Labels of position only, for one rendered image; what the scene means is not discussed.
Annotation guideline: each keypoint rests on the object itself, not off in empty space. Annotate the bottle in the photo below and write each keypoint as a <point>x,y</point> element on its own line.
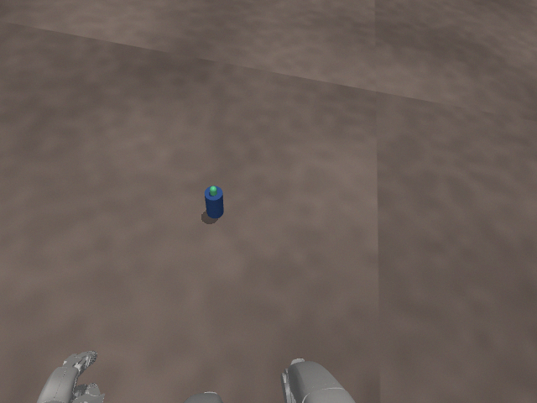
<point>214,201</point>

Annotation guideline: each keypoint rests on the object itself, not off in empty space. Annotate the left robot hand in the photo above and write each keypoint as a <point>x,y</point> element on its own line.
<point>61,384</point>

